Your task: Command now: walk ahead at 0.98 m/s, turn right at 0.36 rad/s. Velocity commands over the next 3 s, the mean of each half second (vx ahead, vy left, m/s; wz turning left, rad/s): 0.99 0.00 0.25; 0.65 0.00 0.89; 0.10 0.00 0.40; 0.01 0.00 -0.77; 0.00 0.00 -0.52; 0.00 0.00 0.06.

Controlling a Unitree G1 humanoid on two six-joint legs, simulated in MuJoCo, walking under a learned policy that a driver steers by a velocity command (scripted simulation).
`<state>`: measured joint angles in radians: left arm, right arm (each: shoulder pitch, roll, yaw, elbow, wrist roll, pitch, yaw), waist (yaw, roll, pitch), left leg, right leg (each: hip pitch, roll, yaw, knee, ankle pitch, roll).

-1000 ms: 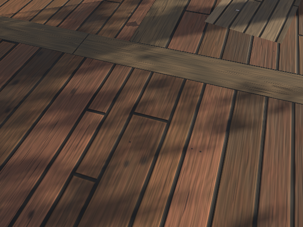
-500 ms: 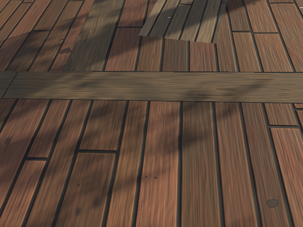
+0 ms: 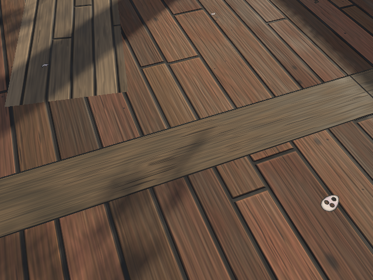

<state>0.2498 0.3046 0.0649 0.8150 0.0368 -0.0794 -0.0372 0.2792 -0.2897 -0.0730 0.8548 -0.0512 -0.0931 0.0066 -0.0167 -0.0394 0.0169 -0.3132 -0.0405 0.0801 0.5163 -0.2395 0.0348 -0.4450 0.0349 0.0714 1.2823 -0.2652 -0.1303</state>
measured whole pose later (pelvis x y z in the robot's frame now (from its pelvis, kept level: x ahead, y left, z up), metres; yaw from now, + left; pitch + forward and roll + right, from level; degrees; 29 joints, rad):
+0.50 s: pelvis +0.46 -0.03 +0.01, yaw +11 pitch +1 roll -2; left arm 0.36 0.29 0.06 0.87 0.03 -0.11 -0.01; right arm 0.25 -0.31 -0.07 0.82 -0.02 -0.03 0.04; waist 0.01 0.04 0.01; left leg -0.65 0.09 0.01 1.25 -0.20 0.10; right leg -0.13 0.01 -0.18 0.39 -0.29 -0.04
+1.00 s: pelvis +0.82 +0.07 +0.00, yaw +40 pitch +2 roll -1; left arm -0.02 0.27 0.03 0.56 0.02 -0.10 0.04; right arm 0.25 -0.30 -0.08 0.70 0.04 0.00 -0.02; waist -0.05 -0.01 0.08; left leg -0.29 -0.23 -0.14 0.47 -0.19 0.17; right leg -0.71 -0.04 0.22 0.91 -0.22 0.09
